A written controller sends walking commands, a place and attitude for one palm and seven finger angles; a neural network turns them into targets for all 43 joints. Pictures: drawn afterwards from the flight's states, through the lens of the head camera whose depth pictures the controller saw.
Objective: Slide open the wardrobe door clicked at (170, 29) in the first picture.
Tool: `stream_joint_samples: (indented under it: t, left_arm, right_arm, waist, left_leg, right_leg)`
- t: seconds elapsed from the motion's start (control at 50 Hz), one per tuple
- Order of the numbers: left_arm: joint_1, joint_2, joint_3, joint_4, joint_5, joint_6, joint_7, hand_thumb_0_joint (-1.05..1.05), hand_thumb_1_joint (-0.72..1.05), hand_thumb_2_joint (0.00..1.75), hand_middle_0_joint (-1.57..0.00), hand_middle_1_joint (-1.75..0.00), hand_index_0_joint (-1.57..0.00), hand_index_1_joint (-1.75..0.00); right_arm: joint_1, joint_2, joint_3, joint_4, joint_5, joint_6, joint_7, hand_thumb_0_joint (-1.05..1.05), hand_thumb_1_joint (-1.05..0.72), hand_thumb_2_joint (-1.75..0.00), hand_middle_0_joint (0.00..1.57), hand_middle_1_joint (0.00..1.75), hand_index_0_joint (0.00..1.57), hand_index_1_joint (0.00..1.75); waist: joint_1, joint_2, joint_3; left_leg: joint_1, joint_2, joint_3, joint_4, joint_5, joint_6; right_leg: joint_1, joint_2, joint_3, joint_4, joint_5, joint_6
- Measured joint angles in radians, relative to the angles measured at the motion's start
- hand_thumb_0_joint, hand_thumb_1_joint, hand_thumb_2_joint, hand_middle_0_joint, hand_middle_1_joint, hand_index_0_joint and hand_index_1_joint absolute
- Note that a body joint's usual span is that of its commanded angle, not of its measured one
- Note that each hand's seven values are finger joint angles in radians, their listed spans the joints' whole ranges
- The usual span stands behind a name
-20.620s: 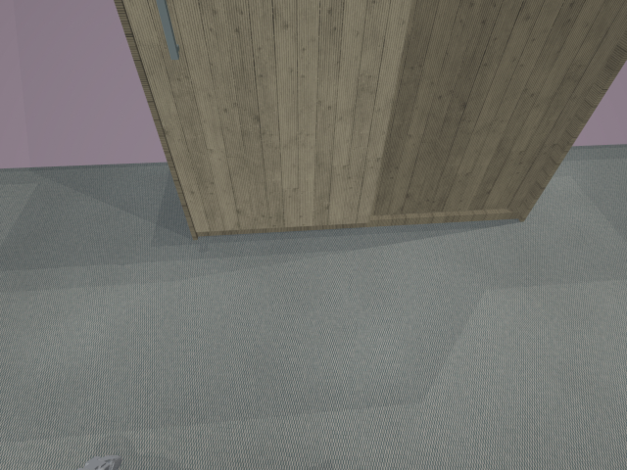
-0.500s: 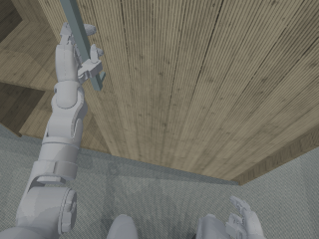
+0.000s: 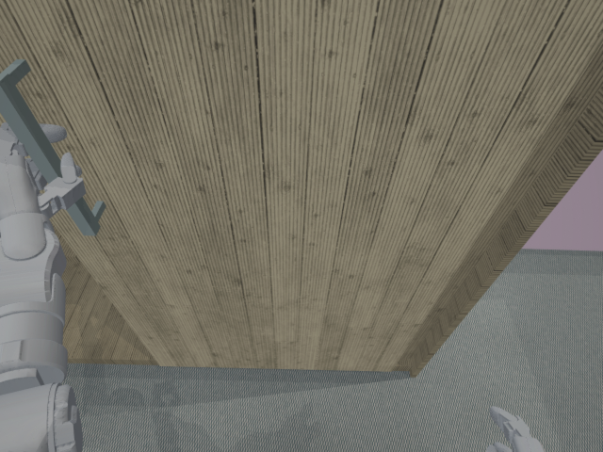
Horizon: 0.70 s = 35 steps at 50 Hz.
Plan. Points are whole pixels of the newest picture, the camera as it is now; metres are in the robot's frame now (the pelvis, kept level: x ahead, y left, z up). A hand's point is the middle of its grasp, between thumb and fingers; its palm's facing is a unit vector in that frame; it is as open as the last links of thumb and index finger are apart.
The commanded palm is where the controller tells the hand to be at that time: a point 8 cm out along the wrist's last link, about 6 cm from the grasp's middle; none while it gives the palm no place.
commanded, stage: stop walking and hold the door there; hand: left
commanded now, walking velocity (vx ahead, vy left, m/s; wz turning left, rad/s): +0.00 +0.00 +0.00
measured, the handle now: (59, 160) +0.43 +0.35 +0.15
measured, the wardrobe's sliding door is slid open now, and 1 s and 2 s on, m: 0.64 0.64 0.64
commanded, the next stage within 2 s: none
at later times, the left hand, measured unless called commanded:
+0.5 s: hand (72, 181) +0.39 +0.31 +0.15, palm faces +0.51 -0.84 -0.20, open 5.8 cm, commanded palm +0.35 +0.35 +0.13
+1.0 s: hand (72, 186) +0.40 +0.32 +0.14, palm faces +0.41 -0.87 -0.25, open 5.4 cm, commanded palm +0.35 +0.35 +0.13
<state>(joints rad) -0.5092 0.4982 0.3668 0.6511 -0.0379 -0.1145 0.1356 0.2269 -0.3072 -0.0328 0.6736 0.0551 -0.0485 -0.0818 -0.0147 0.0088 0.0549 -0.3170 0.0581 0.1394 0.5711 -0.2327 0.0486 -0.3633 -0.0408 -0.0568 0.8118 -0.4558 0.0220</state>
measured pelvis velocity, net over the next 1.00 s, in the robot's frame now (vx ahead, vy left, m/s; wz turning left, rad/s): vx -0.01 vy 0.03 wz -0.02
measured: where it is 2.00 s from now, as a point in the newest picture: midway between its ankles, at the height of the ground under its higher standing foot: outside the picture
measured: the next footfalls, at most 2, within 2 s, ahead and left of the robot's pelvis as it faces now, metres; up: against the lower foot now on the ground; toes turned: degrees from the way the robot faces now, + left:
right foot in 1.46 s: -0.05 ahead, -0.05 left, +0.00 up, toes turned -4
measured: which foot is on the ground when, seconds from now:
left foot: down 0.00-1.00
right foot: down 0.00-1.00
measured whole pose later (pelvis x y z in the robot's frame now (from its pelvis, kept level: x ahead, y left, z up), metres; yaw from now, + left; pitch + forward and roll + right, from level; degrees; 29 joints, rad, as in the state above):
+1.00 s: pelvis -0.01 +0.03 +0.00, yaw -1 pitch +0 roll +1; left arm -0.60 0.50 0.35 0.90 0.00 -0.21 0.06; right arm 0.27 -0.34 -0.03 0.76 0.05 -0.02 -0.09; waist -0.03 0.01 0.02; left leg -0.32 0.00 0.06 0.61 -0.32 -0.01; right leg -0.27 -0.10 -0.04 0.57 -0.28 0.06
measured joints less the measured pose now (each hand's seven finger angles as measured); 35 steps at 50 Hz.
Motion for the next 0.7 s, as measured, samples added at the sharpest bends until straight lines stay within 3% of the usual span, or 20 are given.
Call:
stream_joint_samples:
  t: [0.06,0.12,0.2,0.44,0.7]
  left_arm:
    - [-0.014,0.022,0.014,0.031,-0.011,0.015,-0.001,-0.06,0.72,0.81,-0.42,-1.37,-0.28,-1.35]
    - [-0.036,0.055,0.039,0.077,-0.015,0.017,-0.005,-0.06,0.72,0.80,-0.42,-1.35,-0.27,-1.35]
    - [-0.060,0.062,0.075,0.149,-0.013,0.004,0.000,-0.06,0.72,0.80,-0.41,-1.32,-0.28,-1.36]
    - [-0.111,0.095,0.047,0.291,0.015,-0.039,-0.021,-0.06,0.72,0.80,-0.40,-1.33,-0.31,-1.38]
    - [-0.111,0.098,0.052,0.352,0.011,-0.085,-0.044,-0.07,0.70,0.82,-0.41,-1.33,-0.33,-1.39]
  right_arm:
    - [0.025,0.032,0.031,-0.003,-0.001,-0.015,0.004,0.01,-0.90,-0.90,0.19,0.30,0.20,0.30]
    - [0.036,0.051,0.059,0.005,-0.006,-0.016,0.005,0.01,-0.90,-0.90,0.20,0.30,0.20,0.30]
    - [0.044,0.047,0.063,0.036,-0.002,-0.004,-0.005,0.01,-0.90,-0.90,0.20,0.30,0.21,0.30]
    - [0.094,0.005,0.042,0.075,-0.001,-0.004,-0.035,0.01,-0.90,-0.90,0.20,0.30,0.20,0.30]
    - [0.094,0.000,0.037,0.082,-0.001,-0.013,-0.030,0.01,-0.90,-0.90,0.20,0.30,0.20,0.30]
  waist:
    - [-0.002,-0.001,-0.002]
    - [-0.004,-0.009,0.000]
    - [-0.028,0.024,0.009]
    - [-0.040,-0.007,-0.034]
    - [-0.023,0.016,-0.053]
  left_leg:
    - [-0.001,0.012,0.008,-0.026,0.026,-0.010]
    - [-0.024,0.018,0.026,-0.002,0.022,-0.021]
    - [-0.031,0.028,0.010,-0.007,0.031,-0.038]
    - [-0.012,0.012,0.025,-0.064,0.072,-0.010]
    - [-0.020,0.022,0.032,-0.061,0.064,-0.016]
  right_leg:
    - [0.055,0.019,-0.020,-0.115,0.047,-0.002]
    - [0.118,0.025,-0.020,-0.277,0.198,-0.014]
    - [0.112,0.043,-0.026,-0.281,0.197,-0.038]
    - [0.109,0.036,-0.004,-0.305,0.222,-0.024]
    - [0.104,0.046,0.004,-0.320,0.227,-0.027]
